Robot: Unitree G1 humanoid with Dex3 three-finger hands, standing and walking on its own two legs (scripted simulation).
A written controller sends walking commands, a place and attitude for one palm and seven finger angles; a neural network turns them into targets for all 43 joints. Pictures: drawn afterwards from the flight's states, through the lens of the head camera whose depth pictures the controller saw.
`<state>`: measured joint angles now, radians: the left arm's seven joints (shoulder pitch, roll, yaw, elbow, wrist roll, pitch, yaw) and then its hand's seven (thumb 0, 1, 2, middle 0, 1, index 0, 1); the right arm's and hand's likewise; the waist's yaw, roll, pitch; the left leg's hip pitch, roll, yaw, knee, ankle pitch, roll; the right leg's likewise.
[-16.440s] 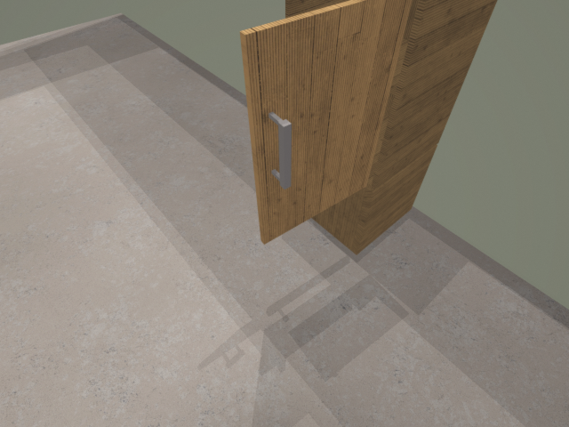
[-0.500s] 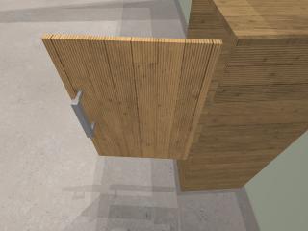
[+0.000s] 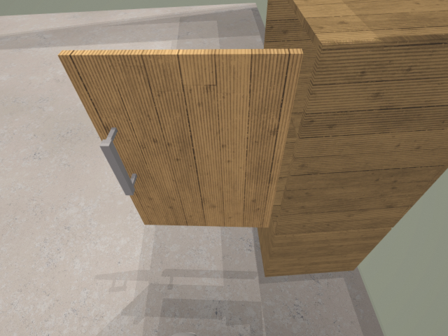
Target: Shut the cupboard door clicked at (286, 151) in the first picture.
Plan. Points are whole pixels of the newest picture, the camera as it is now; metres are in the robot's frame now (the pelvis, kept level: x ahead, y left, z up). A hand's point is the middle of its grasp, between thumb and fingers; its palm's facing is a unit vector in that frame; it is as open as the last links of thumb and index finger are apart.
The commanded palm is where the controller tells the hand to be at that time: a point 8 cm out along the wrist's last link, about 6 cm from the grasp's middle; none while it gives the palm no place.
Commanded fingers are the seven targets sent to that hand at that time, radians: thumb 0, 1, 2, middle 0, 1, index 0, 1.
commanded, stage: come to a stop and stand still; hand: left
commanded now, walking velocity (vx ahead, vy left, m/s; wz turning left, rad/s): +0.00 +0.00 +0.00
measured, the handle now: (121, 163) +0.47 +0.27 +0.01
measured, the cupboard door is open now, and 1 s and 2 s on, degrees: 84 84 84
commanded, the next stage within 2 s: look again from close up in 1.02 s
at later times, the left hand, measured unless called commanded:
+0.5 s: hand out of the picture -0.01 +0.22 -0.16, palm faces +0.02 -0.98 -0.20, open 7.4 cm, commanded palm none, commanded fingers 0.00 0.90 0.90 -0.20 -0.30 -0.20 -0.30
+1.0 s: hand out of the picture -0.06 +0.23 -0.17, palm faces +0.01 -0.99 -0.16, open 7.4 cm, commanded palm none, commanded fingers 0.00 0.90 0.90 -0.20 -0.30 -0.20 -0.30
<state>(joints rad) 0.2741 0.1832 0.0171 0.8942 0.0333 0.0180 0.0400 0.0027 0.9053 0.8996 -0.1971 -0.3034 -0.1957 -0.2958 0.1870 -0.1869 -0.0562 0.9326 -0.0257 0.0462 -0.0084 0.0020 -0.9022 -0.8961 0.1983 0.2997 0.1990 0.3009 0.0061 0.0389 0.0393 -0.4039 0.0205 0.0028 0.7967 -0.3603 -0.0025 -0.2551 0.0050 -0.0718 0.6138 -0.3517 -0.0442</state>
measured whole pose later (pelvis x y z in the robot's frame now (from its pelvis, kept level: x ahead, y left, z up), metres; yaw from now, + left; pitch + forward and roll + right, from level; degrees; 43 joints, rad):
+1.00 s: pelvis -0.03 +0.07 +0.01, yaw +0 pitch -1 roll -1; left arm 0.33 0.16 -0.01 1.09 0.03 0.01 0.04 0.00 0.91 0.90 -0.20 -0.30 -0.19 -0.30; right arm 0.24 -0.15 -0.01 1.13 -0.01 -0.01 -0.01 0.00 -0.90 -0.90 0.20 0.30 0.20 0.30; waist 0.01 -0.03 0.04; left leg -0.20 -0.09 0.11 0.39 -0.18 0.12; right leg -0.21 -0.07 -0.03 0.42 -0.19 0.05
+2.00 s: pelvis -0.02 +0.04 -0.03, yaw +3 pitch +6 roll +1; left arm 0.34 0.16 0.10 0.18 -0.23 -0.45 -0.19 0.01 0.92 0.90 -0.30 -0.43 -0.30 -0.42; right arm 0.26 -0.26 -0.04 0.70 0.01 -0.30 0.02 0.01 -0.90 -0.90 0.20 0.30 0.20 0.30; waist -0.06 -0.02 -0.13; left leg -0.55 -0.09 0.07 0.85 -0.41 0.04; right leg -0.62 0.00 -0.03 0.87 -0.35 -0.04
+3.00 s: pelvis -0.01 +0.06 -0.06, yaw +4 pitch +12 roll -3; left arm 0.43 0.25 0.15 -0.11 -0.29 -0.34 -0.26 0.01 0.90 0.90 -1.21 -1.41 -1.21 -1.40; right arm 0.25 -0.23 0.03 0.45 0.04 -0.19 -0.03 0.01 -0.90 -0.90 0.20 0.30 0.20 0.30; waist 0.02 0.04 -0.15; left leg -0.77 -0.06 0.02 1.08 -0.53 0.09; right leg -0.78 0.03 -0.10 1.00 -0.44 -0.03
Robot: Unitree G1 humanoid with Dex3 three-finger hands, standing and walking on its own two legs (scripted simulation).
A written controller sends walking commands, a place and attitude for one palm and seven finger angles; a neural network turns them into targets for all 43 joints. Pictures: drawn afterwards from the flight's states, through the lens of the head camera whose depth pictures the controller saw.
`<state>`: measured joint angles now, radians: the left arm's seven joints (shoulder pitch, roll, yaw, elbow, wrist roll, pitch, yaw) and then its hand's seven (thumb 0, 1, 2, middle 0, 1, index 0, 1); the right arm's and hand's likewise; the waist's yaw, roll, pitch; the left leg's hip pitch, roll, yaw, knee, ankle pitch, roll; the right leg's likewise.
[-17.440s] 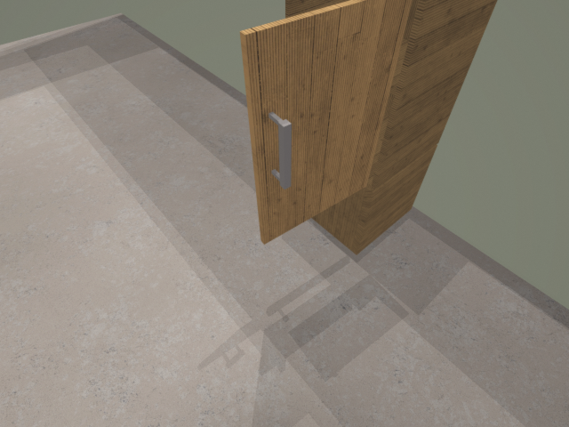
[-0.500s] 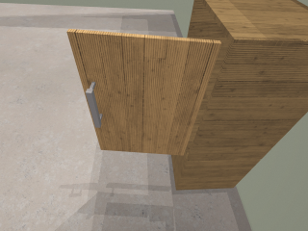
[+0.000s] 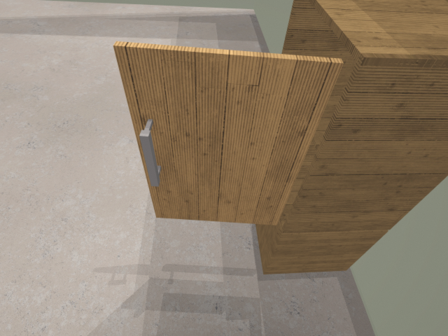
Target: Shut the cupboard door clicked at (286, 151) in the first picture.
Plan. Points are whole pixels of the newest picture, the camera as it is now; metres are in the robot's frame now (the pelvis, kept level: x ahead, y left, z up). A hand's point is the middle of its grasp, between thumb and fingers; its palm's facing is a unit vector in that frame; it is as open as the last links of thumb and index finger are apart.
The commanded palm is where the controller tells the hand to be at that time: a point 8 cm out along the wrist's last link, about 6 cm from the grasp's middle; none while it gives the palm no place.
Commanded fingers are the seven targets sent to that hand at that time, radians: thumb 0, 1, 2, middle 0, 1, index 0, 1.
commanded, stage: come to a stop and stand still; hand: left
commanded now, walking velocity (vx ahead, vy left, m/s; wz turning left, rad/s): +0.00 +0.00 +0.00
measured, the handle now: (152, 154) +0.50 +0.21 +0.00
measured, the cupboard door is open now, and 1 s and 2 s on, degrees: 84 84 84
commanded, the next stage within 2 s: look again from close up in 0.02 s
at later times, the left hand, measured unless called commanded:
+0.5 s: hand out of the picture +0.02 +0.16 -0.18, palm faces +0.00 -0.99 -0.16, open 7.4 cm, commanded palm none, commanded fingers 0.00 0.90 0.90 -0.20 -0.30 -0.20 -0.30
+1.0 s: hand (151, 269) +0.23 +0.15 +0.00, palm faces +0.06 -1.00 +0.02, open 6.7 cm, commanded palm +0.13 +0.21 -0.06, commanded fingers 0.00 0.90 0.90 -0.47 -0.60 -0.47 -0.60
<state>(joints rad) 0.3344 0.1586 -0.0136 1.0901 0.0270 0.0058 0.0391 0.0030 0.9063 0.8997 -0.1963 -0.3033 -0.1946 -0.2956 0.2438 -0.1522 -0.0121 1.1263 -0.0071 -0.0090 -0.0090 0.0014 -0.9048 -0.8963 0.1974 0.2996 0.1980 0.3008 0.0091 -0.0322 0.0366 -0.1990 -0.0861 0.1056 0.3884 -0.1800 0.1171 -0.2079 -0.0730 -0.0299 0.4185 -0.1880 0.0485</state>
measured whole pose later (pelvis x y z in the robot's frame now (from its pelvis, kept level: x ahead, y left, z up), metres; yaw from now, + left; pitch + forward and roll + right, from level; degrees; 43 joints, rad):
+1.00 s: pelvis +0.01 -0.03 -0.04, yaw +3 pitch +6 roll +1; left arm 0.34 0.16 0.10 0.18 -0.23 -0.45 -0.19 0.01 0.92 0.90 -0.30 -0.43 -0.30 -0.42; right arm 0.26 -0.26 -0.04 0.70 0.01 -0.30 0.02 0.01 -0.90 -0.90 0.20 0.30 0.20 0.30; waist -0.06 -0.02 -0.13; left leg -0.55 -0.09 0.07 0.85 -0.41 0.04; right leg -0.62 0.00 -0.03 0.87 -0.35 -0.04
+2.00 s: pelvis +0.03 -0.01 -0.07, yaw +4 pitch +12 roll -3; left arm 0.43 0.25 0.15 -0.11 -0.29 -0.34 -0.26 0.01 0.90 0.90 -1.21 -1.41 -1.21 -1.40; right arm 0.25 -0.23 0.03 0.45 0.04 -0.19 -0.03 0.01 -0.90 -0.90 0.20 0.30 0.20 0.30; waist 0.02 0.04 -0.15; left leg -0.77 -0.06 0.02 1.08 -0.53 0.09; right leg -0.78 0.03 -0.10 1.00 -0.44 -0.03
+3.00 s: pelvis +0.03 -0.04 -0.07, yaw +5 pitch +12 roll -3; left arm 0.13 0.29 0.19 0.14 -0.31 -0.29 -0.32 0.01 0.90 0.90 -1.30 -1.50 -1.30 -1.50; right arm 0.25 -0.27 0.04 0.52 0.06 -0.18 -0.05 0.01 -0.90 -0.90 0.20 0.30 0.20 0.30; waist 0.01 0.05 -0.12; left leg -0.77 -0.04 -0.01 1.06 -0.51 0.07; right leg -0.78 0.04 -0.12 0.99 -0.43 -0.06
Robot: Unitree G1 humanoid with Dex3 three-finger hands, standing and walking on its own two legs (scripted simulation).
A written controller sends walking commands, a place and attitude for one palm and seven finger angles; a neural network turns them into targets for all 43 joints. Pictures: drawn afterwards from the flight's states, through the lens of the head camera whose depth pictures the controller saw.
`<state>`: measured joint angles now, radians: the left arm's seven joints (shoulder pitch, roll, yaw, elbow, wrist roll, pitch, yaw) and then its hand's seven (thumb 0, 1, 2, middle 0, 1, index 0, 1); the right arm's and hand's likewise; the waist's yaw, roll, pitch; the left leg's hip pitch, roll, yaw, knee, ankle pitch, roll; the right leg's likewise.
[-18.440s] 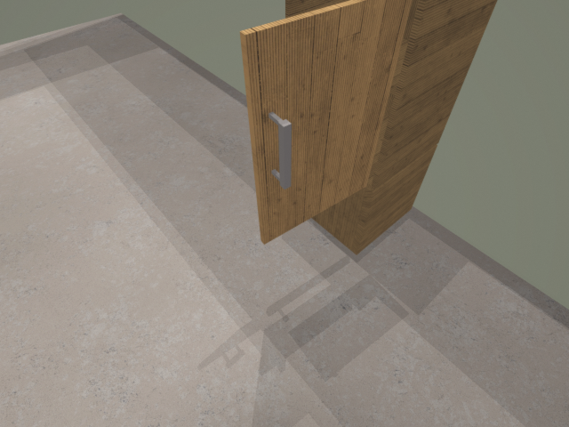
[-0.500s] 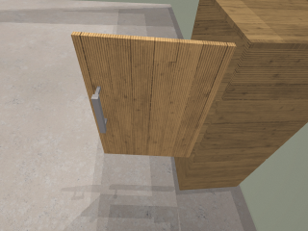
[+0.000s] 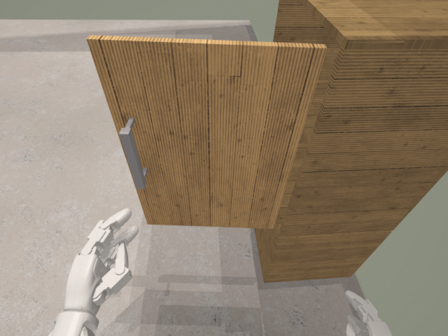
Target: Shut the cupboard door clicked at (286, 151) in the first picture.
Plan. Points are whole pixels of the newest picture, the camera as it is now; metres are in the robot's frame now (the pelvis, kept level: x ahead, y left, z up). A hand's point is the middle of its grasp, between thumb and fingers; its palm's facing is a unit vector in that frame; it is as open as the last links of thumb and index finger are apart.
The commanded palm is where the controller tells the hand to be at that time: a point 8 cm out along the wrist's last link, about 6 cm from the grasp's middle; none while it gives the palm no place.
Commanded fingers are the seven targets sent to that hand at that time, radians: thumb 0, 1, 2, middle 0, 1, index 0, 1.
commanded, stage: raise the hand and make a fist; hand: left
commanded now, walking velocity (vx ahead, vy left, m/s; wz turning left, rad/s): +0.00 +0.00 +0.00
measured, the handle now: (136, 155) +0.50 +0.20 +0.04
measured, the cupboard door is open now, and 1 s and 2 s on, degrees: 84 84 84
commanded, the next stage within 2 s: bring the fist close to the handle in 1.62 s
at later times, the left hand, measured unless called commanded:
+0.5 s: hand (131, 285) +0.22 +0.16 +0.00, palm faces -0.08 -1.00 +0.01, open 4.3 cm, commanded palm +0.17 +0.23 +0.01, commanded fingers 0.00 0.90 0.90 -0.93 -1.10 -0.93 -1.10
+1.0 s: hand (99, 274) +0.22 +0.20 +0.04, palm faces +0.01 -1.00 -0.03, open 3.1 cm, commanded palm +0.20 +0.25 +0.04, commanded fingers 0.00 0.90 0.90 -1.30 -1.50 -1.30 -1.50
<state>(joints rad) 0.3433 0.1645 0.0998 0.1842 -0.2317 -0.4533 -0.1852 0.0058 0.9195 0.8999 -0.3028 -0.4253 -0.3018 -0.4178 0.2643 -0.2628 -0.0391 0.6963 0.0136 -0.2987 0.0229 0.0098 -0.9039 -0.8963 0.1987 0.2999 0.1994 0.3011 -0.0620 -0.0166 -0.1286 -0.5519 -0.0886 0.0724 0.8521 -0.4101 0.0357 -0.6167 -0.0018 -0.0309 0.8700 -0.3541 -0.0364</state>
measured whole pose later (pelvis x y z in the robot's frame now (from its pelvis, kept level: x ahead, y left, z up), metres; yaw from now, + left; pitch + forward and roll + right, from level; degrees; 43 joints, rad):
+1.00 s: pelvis +0.02 +0.01 -0.03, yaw +1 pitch +12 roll -3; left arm 0.43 0.25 0.15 -0.11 -0.29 -0.34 -0.26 0.01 0.90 0.90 -1.21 -1.41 -1.21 -1.40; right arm 0.25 -0.23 0.03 0.45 0.04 -0.19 -0.03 0.01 -0.90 -0.90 0.20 0.30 0.20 0.30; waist 0.02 0.04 -0.15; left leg -0.77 -0.06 0.02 1.08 -0.53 0.09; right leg -0.78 0.03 -0.10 1.00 -0.44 -0.03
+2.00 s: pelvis +0.01 -0.01 -0.03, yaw +2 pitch +12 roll -3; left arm 0.13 0.29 0.19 0.14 -0.31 -0.29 -0.32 0.01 0.90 0.90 -1.30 -1.50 -1.30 -1.50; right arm 0.25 -0.27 0.04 0.52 0.06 -0.18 -0.05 0.01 -0.90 -0.90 0.20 0.30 0.20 0.30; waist 0.01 0.05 -0.12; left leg -0.77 -0.04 -0.01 1.06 -0.51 0.07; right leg -0.78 0.04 -0.12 0.99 -0.43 -0.06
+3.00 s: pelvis +0.02 -0.01 -0.01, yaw +0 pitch +14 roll -1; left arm -0.29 0.30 0.20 0.58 -0.23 -0.37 -0.23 0.02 0.90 0.90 -1.30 -1.50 -1.29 -1.50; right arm 0.31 -0.27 0.01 0.60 0.06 -0.05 -0.01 0.01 -0.90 -0.90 0.20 0.30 0.20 0.30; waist -0.04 0.02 -0.12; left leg -0.73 -0.05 0.03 0.97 -0.47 0.08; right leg -0.77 0.04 -0.07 0.93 -0.40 -0.05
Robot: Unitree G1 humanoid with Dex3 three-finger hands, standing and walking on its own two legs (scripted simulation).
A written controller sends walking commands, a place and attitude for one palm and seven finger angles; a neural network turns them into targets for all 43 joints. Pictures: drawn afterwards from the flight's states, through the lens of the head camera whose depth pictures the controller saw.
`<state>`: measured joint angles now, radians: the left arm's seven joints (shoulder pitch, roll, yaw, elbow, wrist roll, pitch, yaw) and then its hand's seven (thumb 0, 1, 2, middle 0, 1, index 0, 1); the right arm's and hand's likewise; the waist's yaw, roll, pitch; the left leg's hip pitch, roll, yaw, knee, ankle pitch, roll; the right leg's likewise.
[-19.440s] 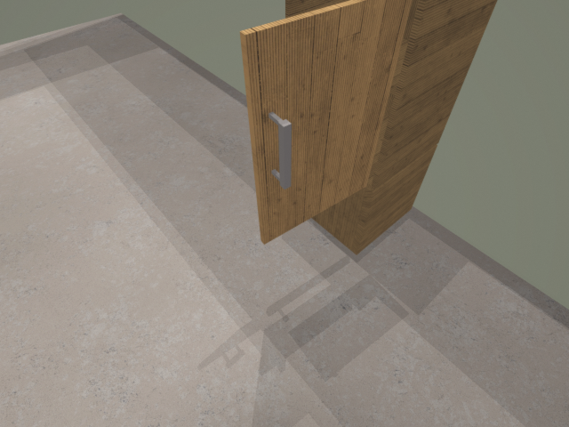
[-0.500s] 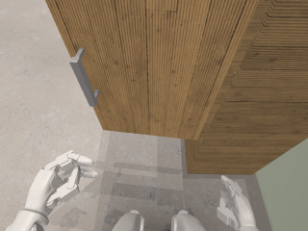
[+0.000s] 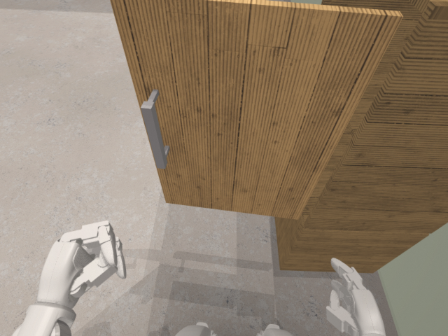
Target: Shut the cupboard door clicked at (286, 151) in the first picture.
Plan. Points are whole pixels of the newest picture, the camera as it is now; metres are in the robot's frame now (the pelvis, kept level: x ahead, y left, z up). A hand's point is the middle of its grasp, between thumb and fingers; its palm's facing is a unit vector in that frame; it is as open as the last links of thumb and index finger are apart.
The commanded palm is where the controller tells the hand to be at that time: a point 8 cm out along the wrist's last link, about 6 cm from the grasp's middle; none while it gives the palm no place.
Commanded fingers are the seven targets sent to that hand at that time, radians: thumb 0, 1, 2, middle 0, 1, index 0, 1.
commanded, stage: raise the hand and make a fist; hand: left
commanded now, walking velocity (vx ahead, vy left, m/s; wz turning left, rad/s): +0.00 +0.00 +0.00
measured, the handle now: (158, 132) +0.49 +0.18 +0.07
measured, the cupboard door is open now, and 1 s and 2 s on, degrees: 84 84 84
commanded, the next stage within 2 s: bring the fist close to the handle in 0.62 s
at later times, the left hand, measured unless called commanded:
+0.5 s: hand (122, 256) +0.23 +0.18 +0.07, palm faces -0.06 -1.00 -0.01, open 3.1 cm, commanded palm +0.21 +0.23 +0.07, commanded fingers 0.00 0.90 0.90 -1.30 -1.50 -1.30 -1.50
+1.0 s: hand (132, 230) +0.27 +0.17 +0.07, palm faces -0.05 -1.00 -0.03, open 3.1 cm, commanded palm +0.25 +0.23 +0.07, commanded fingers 0.00 0.90 0.90 -1.30 -1.50 -1.30 -1.50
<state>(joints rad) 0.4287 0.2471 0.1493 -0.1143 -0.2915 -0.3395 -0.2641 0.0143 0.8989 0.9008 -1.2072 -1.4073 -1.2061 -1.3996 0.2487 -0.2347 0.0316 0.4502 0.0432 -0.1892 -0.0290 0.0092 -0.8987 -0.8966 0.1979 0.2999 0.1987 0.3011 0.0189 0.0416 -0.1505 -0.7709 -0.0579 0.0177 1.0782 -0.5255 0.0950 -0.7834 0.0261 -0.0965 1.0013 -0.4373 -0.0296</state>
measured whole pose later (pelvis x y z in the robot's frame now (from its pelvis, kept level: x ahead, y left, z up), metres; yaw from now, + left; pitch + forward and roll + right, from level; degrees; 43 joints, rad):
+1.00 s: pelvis +0.00 -0.02 +0.00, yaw +1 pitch +12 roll -3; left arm 0.13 0.29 0.19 0.14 -0.31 -0.29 -0.32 0.01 0.90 0.90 -1.30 -1.50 -1.30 -1.50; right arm 0.25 -0.27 0.04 0.52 0.06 -0.18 -0.05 0.01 -0.90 -0.90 0.20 0.30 0.20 0.30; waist 0.01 0.05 -0.12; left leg -0.77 -0.04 -0.01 1.06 -0.51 0.07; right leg -0.78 0.04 -0.12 0.99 -0.43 -0.06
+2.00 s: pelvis +0.00 -0.02 +0.01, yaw -1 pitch +14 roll -1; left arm -0.29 0.30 0.20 0.58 -0.23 -0.37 -0.23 0.02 0.90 0.90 -1.30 -1.50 -1.29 -1.50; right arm 0.31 -0.27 0.01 0.60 0.06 -0.05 -0.01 0.01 -0.90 -0.90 0.20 0.30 0.20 0.30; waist -0.04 0.02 -0.12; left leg -0.73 -0.05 0.03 0.97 -0.47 0.08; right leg -0.77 0.04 -0.07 0.93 -0.40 -0.05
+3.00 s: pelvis -0.01 -0.02 +0.00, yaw +0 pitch +19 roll -2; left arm -0.82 0.47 0.23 1.11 -0.19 -0.38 -0.43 0.02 0.90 0.90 -1.30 -1.50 -1.32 -1.50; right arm 0.35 -0.30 0.03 0.64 0.06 0.00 -0.02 0.00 -0.90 -0.90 0.20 0.30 0.20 0.30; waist -0.12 0.02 -0.12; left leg -0.92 -0.05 0.01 1.06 -0.48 0.08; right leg -0.93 0.03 -0.10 0.99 -0.39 -0.05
